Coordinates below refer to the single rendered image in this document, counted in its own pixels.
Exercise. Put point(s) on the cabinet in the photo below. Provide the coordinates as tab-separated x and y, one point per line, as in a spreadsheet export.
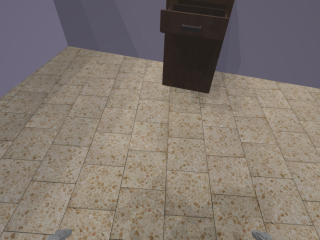
189	62

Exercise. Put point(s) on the drawer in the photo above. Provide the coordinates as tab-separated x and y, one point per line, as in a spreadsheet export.
213	22

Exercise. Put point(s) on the robot right hand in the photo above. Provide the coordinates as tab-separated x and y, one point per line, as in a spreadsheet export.
258	235

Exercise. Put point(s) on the handle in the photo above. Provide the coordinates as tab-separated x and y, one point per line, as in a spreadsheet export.
191	28

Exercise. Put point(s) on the robot left hand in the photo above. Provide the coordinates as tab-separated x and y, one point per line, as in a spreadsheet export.
60	234

